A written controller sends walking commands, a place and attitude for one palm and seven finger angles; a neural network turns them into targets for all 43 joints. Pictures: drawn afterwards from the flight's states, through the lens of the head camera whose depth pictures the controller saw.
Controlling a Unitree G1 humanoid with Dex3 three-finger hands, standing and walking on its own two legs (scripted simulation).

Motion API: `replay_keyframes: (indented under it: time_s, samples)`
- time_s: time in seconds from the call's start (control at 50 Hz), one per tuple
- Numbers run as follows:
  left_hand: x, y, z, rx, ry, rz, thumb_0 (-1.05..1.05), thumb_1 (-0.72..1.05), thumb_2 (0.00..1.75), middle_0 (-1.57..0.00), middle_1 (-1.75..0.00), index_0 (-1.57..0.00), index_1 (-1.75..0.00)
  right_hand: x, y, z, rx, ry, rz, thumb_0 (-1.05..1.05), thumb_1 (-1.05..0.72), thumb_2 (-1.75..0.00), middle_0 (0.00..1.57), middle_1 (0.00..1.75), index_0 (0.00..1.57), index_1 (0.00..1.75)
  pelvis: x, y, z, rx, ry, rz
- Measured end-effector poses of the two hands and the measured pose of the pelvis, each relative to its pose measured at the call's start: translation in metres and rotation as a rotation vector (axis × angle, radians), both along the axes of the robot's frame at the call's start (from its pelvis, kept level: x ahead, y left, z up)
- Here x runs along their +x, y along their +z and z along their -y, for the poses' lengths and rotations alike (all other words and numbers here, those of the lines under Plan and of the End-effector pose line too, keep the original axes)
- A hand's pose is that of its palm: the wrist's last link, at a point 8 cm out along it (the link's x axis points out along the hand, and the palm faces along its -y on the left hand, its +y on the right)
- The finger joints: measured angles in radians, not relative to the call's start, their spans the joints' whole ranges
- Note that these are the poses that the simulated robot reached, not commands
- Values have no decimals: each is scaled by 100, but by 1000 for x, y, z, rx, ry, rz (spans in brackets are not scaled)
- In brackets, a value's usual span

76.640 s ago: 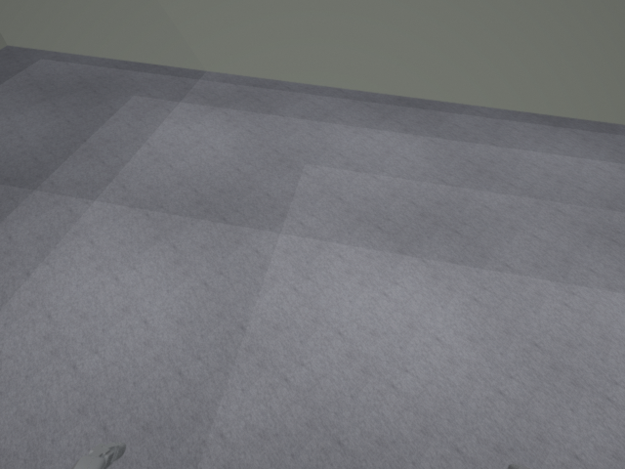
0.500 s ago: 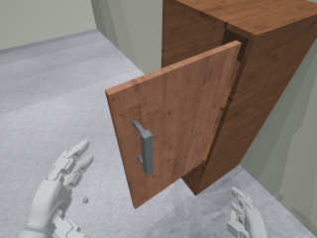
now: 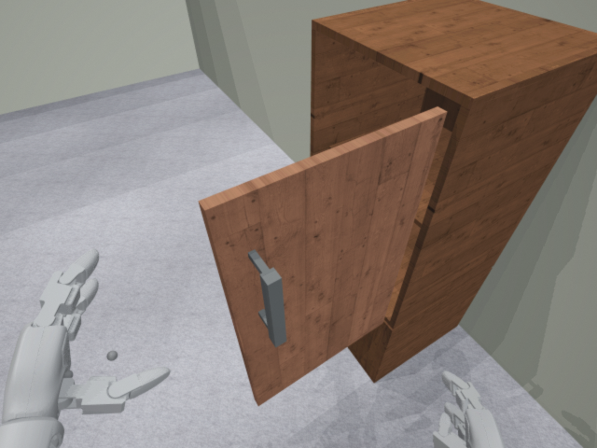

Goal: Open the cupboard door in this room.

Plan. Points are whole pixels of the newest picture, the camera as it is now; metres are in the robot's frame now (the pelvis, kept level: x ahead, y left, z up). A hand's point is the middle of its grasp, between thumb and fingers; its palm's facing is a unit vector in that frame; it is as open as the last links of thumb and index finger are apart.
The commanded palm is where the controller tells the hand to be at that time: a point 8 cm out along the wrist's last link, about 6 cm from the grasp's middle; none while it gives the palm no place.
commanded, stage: draw the hand back to the body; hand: left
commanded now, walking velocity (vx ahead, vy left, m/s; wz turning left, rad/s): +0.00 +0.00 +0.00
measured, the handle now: (267, 300) +0.29 +0.09 +0.06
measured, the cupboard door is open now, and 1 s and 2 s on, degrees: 92 92 92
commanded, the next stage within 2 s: step back with the hand held close in 0.76 s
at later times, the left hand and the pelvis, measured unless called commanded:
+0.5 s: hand (92, 299) +0.20 +0.24 +0.17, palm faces +0.46 -0.79 -0.41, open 8.0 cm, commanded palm +0.15 +0.27 +0.19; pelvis +0.01 -0.03 +0.01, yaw -1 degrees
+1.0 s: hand (70, 306) +0.19 +0.25 +0.17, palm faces +0.45 -0.79 -0.42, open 7.4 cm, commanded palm +0.14 +0.28 +0.19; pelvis -0.01 -0.01 +0.02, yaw -1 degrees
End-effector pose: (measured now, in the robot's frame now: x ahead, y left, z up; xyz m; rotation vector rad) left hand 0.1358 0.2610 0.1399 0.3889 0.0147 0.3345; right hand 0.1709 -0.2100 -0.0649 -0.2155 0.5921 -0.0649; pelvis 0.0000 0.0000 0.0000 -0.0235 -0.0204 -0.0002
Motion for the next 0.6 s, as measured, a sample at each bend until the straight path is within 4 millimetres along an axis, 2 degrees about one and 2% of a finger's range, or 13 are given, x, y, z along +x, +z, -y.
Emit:
replay_keyframes:
  time_s: [0.18,0.44,0.6]
  samples:
    - [14,29,-4,76,49,76,0,25,62,-18,-30,-19,-30,9,-2,15,7,-11,-29,2,-90,-90,20,30,20,30,8,8,12,12,-5,28]
    - [25,51,-9,120,97,146,1,69,81,-20,-30,-20,-30,23,1,37,-1,-26,-45,1,-90,-90,20,30,20,30,14,13,26,14,-13,46]
    - [25,43,-5,88,89,118,1,84,88,-21,-30,-21,-30,20,1,41,4,-38,-61,1,-90,-90,20,30,20,30,13,15,27,14,-18,51]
